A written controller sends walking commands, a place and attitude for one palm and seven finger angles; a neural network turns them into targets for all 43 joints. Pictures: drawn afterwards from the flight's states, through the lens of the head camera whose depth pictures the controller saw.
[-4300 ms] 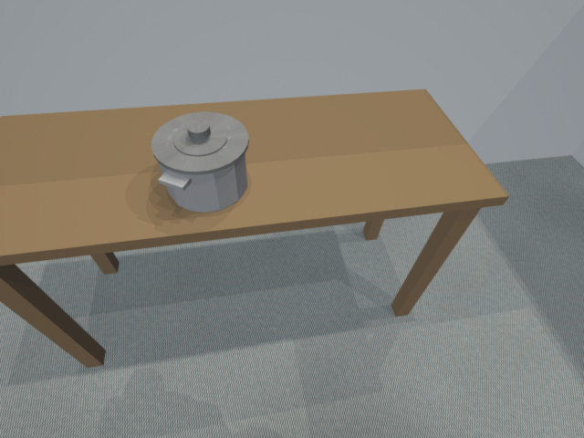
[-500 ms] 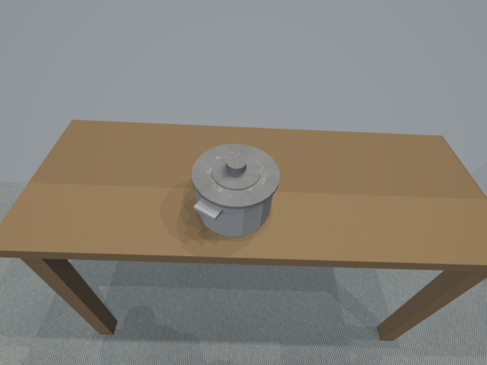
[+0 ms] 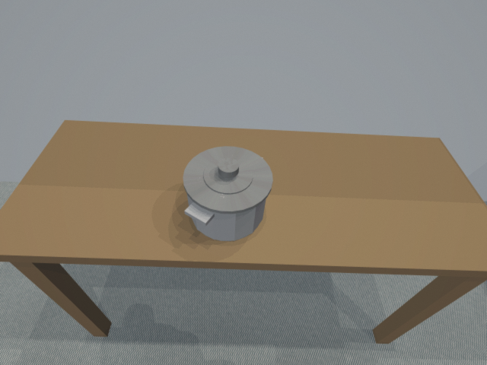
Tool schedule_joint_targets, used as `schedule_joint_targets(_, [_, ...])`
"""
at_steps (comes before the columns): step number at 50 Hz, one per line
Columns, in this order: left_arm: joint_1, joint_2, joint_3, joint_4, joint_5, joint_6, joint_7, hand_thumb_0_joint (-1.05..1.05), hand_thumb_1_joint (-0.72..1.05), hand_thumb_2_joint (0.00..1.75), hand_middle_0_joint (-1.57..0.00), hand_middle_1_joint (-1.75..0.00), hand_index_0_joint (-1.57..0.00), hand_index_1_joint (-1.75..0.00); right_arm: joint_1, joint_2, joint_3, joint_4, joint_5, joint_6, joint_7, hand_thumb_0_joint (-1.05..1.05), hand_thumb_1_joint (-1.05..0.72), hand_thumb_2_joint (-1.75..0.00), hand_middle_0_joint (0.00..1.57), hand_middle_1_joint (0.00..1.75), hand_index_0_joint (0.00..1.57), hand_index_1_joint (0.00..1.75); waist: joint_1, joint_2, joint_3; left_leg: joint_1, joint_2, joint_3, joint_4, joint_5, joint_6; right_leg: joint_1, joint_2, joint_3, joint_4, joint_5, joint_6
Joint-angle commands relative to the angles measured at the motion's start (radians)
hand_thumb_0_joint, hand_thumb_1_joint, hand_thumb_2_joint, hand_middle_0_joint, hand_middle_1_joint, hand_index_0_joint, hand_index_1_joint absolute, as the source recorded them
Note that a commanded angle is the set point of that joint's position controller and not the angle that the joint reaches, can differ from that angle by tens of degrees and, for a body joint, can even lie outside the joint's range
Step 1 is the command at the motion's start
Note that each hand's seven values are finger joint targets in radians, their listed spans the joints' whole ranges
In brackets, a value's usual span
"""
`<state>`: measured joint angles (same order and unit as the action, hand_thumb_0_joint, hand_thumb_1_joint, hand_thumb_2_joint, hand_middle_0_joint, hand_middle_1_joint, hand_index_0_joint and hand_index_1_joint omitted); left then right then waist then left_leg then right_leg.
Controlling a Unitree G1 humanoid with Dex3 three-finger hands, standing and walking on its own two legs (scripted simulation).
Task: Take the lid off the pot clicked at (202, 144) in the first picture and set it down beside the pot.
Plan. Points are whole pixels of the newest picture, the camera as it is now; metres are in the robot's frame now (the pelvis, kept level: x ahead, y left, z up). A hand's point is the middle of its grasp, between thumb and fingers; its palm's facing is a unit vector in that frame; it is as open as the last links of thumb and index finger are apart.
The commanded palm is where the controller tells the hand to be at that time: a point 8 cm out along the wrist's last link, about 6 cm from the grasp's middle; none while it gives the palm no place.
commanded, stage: come to a stop and stand still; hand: left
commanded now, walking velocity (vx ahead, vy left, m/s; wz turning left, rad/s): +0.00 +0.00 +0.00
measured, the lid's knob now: (228, 167) +0.47 +0.07 +0.06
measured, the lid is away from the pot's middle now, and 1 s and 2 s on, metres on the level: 0.00 0.00 0.00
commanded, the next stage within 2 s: look again from close up in 0.10 s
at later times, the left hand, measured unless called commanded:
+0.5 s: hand out of the picture -0.02 +0.16 -0.18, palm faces +0.04 -0.99 -0.14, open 7.3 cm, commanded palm none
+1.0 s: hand out of the picture -0.04 +0.16 -0.18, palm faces +0.05 -0.99 -0.13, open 7.3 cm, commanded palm none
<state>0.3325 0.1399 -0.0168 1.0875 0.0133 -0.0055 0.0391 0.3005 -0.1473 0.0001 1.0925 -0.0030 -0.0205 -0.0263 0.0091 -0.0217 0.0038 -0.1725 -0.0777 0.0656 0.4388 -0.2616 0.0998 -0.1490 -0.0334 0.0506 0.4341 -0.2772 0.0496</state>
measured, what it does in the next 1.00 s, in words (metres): stands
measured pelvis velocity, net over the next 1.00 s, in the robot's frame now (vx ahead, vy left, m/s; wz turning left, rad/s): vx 0.00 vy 0.01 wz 0.01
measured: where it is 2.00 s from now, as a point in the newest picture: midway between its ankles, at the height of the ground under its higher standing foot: outside the picture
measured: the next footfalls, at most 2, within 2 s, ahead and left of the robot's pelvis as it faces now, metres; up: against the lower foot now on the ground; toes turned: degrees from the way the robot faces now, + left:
none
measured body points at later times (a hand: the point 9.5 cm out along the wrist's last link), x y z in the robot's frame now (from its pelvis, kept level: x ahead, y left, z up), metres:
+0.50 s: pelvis +0.00 +0.00 +0.00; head +0.00 +0.02 +0.45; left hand -0.02 +0.21 -0.17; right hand -0.01 -0.21 -0.15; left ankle -0.01 +0.05 -0.74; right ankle -0.03 -0.16 -0.74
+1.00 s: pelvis +0.00 +0.01 +0.00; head +0.00 +0.03 +0.45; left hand -0.04 +0.21 -0.17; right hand -0.01 -0.20 -0.15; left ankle -0.01 +0.05 -0.74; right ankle -0.03 -0.16 -0.74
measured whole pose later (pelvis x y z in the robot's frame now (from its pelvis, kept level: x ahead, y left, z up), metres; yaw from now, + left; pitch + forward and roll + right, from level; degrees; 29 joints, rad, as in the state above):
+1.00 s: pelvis +0.00 +0.01 +0.00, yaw +1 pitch -1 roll -1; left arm 0.36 0.12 -0.02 1.12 0.01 -0.01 0.04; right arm 0.33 -0.11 0.00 1.13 0.00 -0.03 -0.03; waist 0.01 -0.03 0.01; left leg -0.16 -0.09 0.06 0.42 -0.25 0.11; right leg -0.14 -0.05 0.04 0.42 -0.27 0.06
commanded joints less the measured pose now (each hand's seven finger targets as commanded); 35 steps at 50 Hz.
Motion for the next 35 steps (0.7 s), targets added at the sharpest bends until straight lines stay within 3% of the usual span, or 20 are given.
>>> schedule_joint_targets(1, [0.082, 0.082, 0.011, -0.024, 0.002, -0.009, 0.010, 0.00, 0.90, 0.90, -0.20, -0.30, -0.20, -0.30, 0.047, -0.095, -0.018, -0.035, 0.000, -0.018, -0.007, 0.00, -0.90, -0.90, 0.20, 0.30, 0.20, 0.30, -0.002, 0.020, 0.062, 0.009, 0.172, -0.151, -0.090, 0.184, -0.035, -0.074, -0.067, 0.039, -0.060, 0.170, -0.081])
schedule_joint_targets(10, [0.084, 0.079, 0.009, -0.018, 0.002, -0.010, 0.010, 0.00, 0.90, 0.90, -0.20, -0.30, -0.20, -0.30, 0.060, -0.082, -0.016, -0.015, 0.002, -0.019, -0.008, 0.00, -0.90, -0.90, 0.20, 0.30, 0.20, 0.30, 0.000, 0.009, 0.082, -0.003, 0.175, -0.157, -0.096, 0.192, -0.032, -0.068, -0.062, 0.030, -0.066, 0.165, -0.079])
schedule_joint_targets(18, [0.088, 0.070, 0.009, -0.009, 0.002, -0.007, 0.012, 0.00, 0.90, 0.90, -0.20, -0.30, -0.20, -0.30, 0.077, -0.081, -0.014, -0.004, 0.000, -0.023, -0.011, 0.00, -0.90, -0.90, 0.20, 0.30, 0.20, 0.30, -0.001, 0.044, 0.068, 0.011, 0.182, -0.170, -0.117, 0.201, -0.032, -0.064, -0.058, 0.016, -0.053, 0.139, -0.074])
schedule_joint_targets(21, [0.095, 0.065, 0.009, -0.005, 0.003, -0.008, 0.012, 0.00, 0.90, 0.90, -0.20, -0.30, -0.20, -0.30, 0.075, -0.078, -0.016, -0.004, 0.001, -0.023, -0.011, 0.00, -0.90, -0.90, 0.20, 0.30, 0.20, 0.30, 0.001, 0.010, 0.079, 0.002, 0.180, -0.168, -0.112, 0.195, -0.029, -0.063, -0.063, 0.014, -0.061, 0.144, -0.073])
schedule_joint_targets(28, [0.102, 0.059, 0.009, 0.002, 0.004, -0.008, 0.012, 0.00, 0.90, 0.90, -0.20, -0.30, -0.20, -0.30, 0.085, -0.070, -0.015, 0.006, 0.000, -0.022, -0.011, 0.00, -0.90, -0.90, 0.20, 0.30, 0.20, 0.30, 0.000, 0.015, 0.081, -0.003, 0.178, -0.174, -0.125, 0.149, -0.029, -0.066, -0.064, 0.012, -0.063, 0.126, -0.072])
schedule_joint_targets(33, [0.106, 0.057, 0.009, 0.005, 0.004, -0.009, 0.012, 0.00, 0.90, 0.90, -0.20, -0.30, -0.20, -0.30, 0.089, -0.069, -0.014, 0.008, 0.001, -0.025, -0.012, 0.00, -0.90, -0.90, 0.20, 0.30, 0.20, 0.30, 0.000, 0.035, 0.074, 0.003, 0.179, -0.176, -0.127, 0.165, -0.029, -0.063, -0.064, 0.009, -0.061, 0.131, -0.071])
schedule_joint_targets(35, [0.107, 0.059, 0.008, 0.006, 0.003, -0.009, 0.012, 0.00, 0.90, 0.90, -0.20, -0.30, -0.20, -0.30, 0.090, -0.065, -0.013, 0.008, 0.002, -0.025, -0.013, 0.00, -0.90, -0.90, 0.20, 0.30, 0.20, 0.30, 0.002, 0.014, 0.079, 0.002, 0.180, -0.177, -0.119, 0.195, -0.025, -0.060, -0.061, 0.008, -0.063, 0.147, -0.072])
